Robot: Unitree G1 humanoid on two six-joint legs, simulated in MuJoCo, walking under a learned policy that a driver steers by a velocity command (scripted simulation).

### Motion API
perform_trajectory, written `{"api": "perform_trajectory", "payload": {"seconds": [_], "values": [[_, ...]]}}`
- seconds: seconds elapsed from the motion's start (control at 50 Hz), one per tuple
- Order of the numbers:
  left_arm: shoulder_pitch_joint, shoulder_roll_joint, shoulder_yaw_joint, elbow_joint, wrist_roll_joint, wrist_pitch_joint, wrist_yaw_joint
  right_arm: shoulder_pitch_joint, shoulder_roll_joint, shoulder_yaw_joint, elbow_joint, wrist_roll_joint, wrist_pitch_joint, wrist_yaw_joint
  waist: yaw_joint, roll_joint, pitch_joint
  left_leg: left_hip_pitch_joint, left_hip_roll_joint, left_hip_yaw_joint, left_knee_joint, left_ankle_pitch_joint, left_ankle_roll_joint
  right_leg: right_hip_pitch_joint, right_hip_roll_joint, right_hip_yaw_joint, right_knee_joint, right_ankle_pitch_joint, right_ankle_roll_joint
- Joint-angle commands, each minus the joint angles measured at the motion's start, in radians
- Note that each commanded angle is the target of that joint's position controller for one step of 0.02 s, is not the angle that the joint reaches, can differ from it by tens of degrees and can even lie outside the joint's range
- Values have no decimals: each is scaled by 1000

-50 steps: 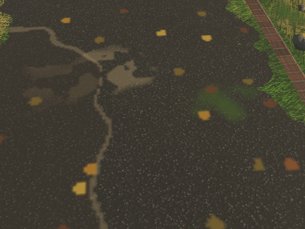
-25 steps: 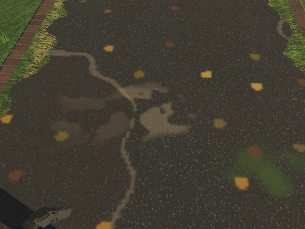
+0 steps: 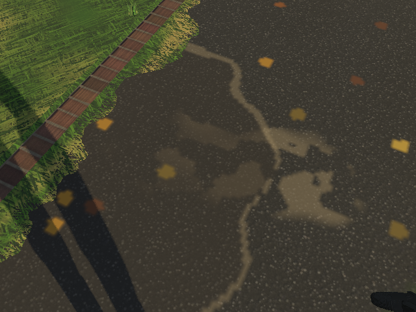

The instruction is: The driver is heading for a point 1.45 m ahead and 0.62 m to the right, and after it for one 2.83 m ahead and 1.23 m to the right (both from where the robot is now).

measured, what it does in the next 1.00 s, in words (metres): steps on the spot, turning right: right foot, then left foot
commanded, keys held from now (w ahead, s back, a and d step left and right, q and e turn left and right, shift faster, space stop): e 1.00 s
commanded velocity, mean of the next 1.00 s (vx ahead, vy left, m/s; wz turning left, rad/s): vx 0.02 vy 0.00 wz -0.43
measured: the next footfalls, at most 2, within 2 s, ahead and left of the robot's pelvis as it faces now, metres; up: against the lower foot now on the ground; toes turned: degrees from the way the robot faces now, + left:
right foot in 0.32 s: +0.04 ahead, -0.13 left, +0.00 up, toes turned -11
left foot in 0.80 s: +0.14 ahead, +0.08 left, +0.00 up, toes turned -29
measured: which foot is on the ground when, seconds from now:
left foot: down 0.00-0.34, up 0.36-0.78, down 0.80-1.00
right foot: up 0.00-0.30, down 0.32-0.80, up 0.82-1.00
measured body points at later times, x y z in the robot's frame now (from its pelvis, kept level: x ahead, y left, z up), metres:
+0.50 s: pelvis +0.03 -0.04 +0.02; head +0.06 -0.08 +0.46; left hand +0.17 +0.23 -0.08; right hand +0.14 -0.35 -0.10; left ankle +0.05 +0.10 -0.65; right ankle +0.00 -0.12 -0.73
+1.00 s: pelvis +0.05 -0.01 +0.02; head +0.09 -0.01 +0.46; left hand +0.32 +0.19 -0.10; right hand +0.03 -0.32 -0.08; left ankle +0.10 +0.10 -0.73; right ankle -0.04 -0.11 -0.65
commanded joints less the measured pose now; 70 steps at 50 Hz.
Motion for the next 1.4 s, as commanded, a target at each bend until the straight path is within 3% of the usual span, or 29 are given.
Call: {"api": "perform_trajectory", "payload": {"seconds": [0.02,0.1,0.16,0.24,0.32,0.34,0.36,0.38,0.42,0.46,0.56,0.66,0.76,0.78,0.8,0.82,0.84,0.86,0.9,0.94,1.02,1.12,1.18,1.2,1.22,1.24,1.26,1.28,1.4], "values": [[30,78,8,-29,4,17,8,37,-68,-8,-15,3,-21,-4,-28,111,-251,328,271,-243,-177,418,178,-139,-63,97,13,24,22],[84,55,-1,6,4,44,22,-31,-94,-18,24,-26,-27,-19,1,154,-206,156,233,-115,-232,309,170,68,-25,51,-170,176,49],[34,88,9,-21,0,52,27,-18,-137,-34,51,-14,-14,-40,-30,156,-178,185,287,-154,-252,159,191,29,-17,36,-181,184,29],[22,69,14,-38,-1,60,21,-26,-129,-39,77,0,1,-56,-33,149,-142,219,322,-156,-244,105,182,0,-16,17,-207,156,-7],[117,71,23,-15,14,57,-1,-41,-115,-47,108,38,17,-64,25,98,-135,187,252,-37,-74,90,63,152,19,10,-546,399,-91],[124,165,45,-29,21,53,9,-1,-72,-42,109,21,20,-63,-13,-128,-125,50,143,86,171,-77,-43,223,-152,282,-677,615,-168],[115,248,60,-48,31,46,9,-99,-58,-35,52,5,13,-69,15,-304,-65,-180,-34,81,331,-445,-109,237,-330,559,-735,806,-350],[128,218,54,-59,57,24,8,-150,-77,-42,46,-1,10,-70,50,-208,-101,-212,-21,-48,524,-511,-108,239,-330,573,-744,793,-400],[32,179,50,-77,28,1,15,-84,-98,-58,88,12,14,-69,-14,-91,-109,-234,14,-92,580,-355,-100,266,-222,410,-700,753,-297],[8,131,34,-87,-1,5,28,-72,-106,-64,103,5,13,-73,-26,-84,-131,-211,19,-96,571,-268,-118,284,-184,364,-682,822,-263],[67,149,46,-90,-3,26,47,-92,-66,-49,102,21,-4,-67,1,-93,-164,-174,-2,-93,350,-190,-152,366,-143,359,-657,819,-262],[33,176,59,-116,0,45,40,-85,-87,-49,110,29,-17,-49,10,-139,-147,-22,-24,-96,169,-200,-153,264,-129,436,-651,732,-272],[-45,162,55,-146,-19,62,40,16,-106,-57,142,32,-43,-27,-45,-149,-159,168,-36,-81,-152,-53,-115,228,-75,513,-578,718,-217],[-44,142,49,-154,-18,64,44,48,-128,-64,155,27,-46,-26,-52,-122,-168,268,11,-101,-230,60,-93,171,-36,497,-541,608,-176],[-2,91,34,-158,-2,62,43,69,-193,-77,151,8,-42,-33,-27,48,-208,398,202,-268,-242,186,-23,50,49,395,-365,348,-120],[43,78,35,-178,-7,53,39,46,-249,-84,148,-19,-33,-33,20,290,-168,423,380,-501,-248,411,150,-166,209,236,-193,-67,-60],[61,166,59,-161,5,45,37,24,-200,-72,128,-25,-37,-33,4,235,-165,370,455,-530,-256,390,237,-199,125,222,38,-86,-17],[61,209,78,-142,-7,48,34,-22,-143,-55,114,-18,-39,-38,14,167,-140,331,389,-422,-250,326,208,-193,100,215,123,-11,-4],[65,172,77,-124,-4,69,37,-69,-110,-42,108,9,-35,-47,14,150,-98,314,286,-271,-247,217,141,-221,82,188,177,110,30],[30,124,61,-149,-11,73,28,-36,-120,-39,121,7,-26,-58,-11,168,-81,313,251,-185,-258,253,145,-228,72,137,143,169,51],[-42,85,40,-205,-11,67,14,31,-163,-52,136,2,-11,-68,-65,183,-127,429,293,-138,-250,318,173,-215,24,90,-52,182,66],[-12,82,31,-209,-1,69,1,21,-208,-60,146,24,-4,-39,-58,198,-141,359,306,-95,-216,368,167,0,45,18,-309,192,24],[75,88,37,-173,4,71,-3,21,-178,-44,171,49,-6,-31,-3,161,-141,275,267,-54,-104,268,81,222,75,1,-645,447,-48],[96,134,47,-174,5,71,6,78,-127,-26,191,26,-14,-24,-14,37,-181,172,210,12,10,103,-6,381,-14,125,-683,676,-81],[84,216,54,-205,17,73,23,97,-51,6,166,-34,-22,-11,-54,-264,-218,-39,100,90,254,-429,-113,502,-277,412,-632,1104,-202],[90,156,36,-204,47,51,10,20,-113,-17,153,-3,-16,-27,17,-193,-238,-43,80,-21,392,-528,-132,343,-341,456,-661,1001,-364],[52,138,30,-195,47,32,1,6,-158,-31,159,23,-6,-35,3,-130,-177,-49,92,-41,465,-488,-132,292,-278,388,-687,881,-354],[9,123,27,-183,38,19,0,17,-156,-36,171,26,2,-41,-16,-126,-143,-65,96,-51,473,-426,-128,271,-220,331,-697,782,-305],[-58,58,2,-144,26,4,14,64,-101,-25,221,20,14,-52,-40,-112,-130,51,94,-52,307,-234,-152,236,-133,217,-706,739,-255]]}}
Velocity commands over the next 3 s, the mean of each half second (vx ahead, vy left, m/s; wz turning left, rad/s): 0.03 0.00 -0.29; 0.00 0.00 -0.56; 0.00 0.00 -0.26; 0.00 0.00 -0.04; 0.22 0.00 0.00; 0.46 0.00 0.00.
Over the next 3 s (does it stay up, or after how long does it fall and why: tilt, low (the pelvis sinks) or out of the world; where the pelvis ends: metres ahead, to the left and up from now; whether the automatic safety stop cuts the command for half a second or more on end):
stays up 0.35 -0.22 0.02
